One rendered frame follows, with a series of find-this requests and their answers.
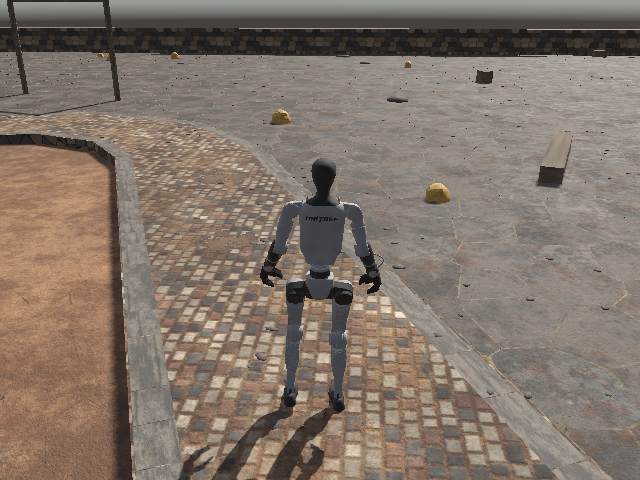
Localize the robot right hand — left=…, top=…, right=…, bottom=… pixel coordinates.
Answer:
left=359, top=273, right=382, bottom=294

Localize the humanoid robot torso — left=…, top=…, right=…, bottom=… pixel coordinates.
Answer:
left=299, top=196, right=346, bottom=300

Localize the robot left hand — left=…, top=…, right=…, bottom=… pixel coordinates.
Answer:
left=260, top=266, right=283, bottom=287

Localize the left robot upper arm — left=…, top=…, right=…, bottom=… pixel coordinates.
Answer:
left=272, top=201, right=302, bottom=255

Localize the right robot upper arm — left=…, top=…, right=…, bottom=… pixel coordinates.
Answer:
left=343, top=202, right=370, bottom=257

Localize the robot left forearm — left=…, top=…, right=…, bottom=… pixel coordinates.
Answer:
left=263, top=239, right=282, bottom=272

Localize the robot right forearm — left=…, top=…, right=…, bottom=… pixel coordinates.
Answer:
left=360, top=242, right=379, bottom=278

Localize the right robot thigh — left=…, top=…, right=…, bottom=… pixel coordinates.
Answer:
left=329, top=280, right=353, bottom=349

